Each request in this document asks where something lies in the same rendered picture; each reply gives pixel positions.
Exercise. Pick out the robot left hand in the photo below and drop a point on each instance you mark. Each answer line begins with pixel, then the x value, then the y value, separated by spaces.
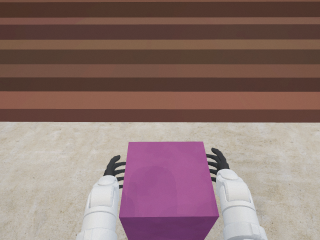
pixel 112 165

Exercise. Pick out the right robot forearm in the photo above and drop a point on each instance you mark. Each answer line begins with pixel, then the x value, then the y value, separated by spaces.
pixel 237 208

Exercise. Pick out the carton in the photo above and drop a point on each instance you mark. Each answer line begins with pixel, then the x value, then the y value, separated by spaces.
pixel 167 191

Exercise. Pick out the robot right hand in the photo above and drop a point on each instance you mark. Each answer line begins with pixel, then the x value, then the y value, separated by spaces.
pixel 221 162

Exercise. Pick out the left robot forearm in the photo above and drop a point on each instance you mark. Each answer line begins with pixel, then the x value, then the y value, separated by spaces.
pixel 100 215

